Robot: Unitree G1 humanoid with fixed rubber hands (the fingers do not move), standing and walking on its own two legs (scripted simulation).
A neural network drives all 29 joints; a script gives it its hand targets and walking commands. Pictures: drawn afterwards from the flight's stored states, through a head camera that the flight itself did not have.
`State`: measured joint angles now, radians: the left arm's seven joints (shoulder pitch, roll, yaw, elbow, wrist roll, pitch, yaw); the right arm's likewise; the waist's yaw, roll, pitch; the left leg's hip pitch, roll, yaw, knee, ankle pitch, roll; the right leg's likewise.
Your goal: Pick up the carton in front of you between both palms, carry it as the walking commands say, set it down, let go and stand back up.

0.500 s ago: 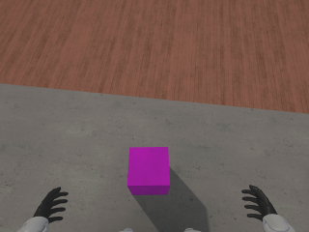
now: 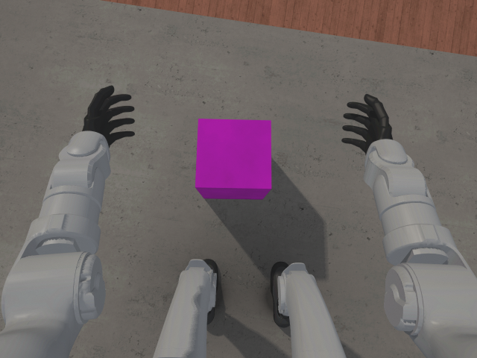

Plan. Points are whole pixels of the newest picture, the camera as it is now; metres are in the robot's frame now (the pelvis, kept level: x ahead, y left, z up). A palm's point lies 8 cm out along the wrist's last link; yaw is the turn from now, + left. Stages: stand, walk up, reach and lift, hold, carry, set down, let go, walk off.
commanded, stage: reach and lift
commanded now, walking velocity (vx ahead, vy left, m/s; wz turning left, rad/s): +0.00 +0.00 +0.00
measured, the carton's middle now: (233, 163) +0.53 +0.04 -0.55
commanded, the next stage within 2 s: none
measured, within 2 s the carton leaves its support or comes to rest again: neither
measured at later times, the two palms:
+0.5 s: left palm (145, 114) +0.54 +0.22 -0.20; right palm (323, 121) +0.54 -0.15 -0.21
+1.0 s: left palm (167, 153) +0.52 +0.22 -0.42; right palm (299, 155) +0.53 -0.15 -0.43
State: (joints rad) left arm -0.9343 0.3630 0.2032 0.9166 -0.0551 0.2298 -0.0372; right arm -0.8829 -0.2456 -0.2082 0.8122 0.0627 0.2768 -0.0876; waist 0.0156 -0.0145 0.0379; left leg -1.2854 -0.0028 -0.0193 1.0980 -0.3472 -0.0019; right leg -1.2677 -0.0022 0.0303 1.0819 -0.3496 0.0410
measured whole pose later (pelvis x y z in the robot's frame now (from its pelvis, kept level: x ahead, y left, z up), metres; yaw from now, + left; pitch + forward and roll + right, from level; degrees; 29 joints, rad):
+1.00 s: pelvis -0.04 -0.01 -0.26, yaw -1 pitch +42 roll -2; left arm -1.54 0.46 0.11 1.16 -0.18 0.11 0.04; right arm -1.49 -0.31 -0.17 1.08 0.15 0.13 -0.15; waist 0.03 -0.02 0.28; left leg -2.26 -0.05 -0.07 2.06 -0.54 -0.04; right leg -2.22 0.06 0.05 2.06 -0.58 0.08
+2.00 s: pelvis -0.03 -0.01 -0.31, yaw -1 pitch +37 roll -1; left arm -1.48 0.30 0.21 0.96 -0.07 0.24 0.05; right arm -1.47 -0.23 -0.25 0.93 0.07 0.22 -0.17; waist 0.05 -0.01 0.39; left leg -2.26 -0.03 -0.04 2.23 -0.61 -0.03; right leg -2.23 0.09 0.07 2.23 -0.64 0.09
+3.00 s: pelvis -0.01 -0.01 -0.09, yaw +2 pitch +37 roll -1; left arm -0.83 -0.03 0.40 0.64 0.18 0.39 0.03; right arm -0.82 0.07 -0.43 0.62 -0.18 0.37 -0.07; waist 0.02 -0.01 -0.21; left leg -1.63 -0.09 -0.11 1.47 -0.47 -0.05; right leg -1.60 0.11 0.13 1.48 -0.51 0.07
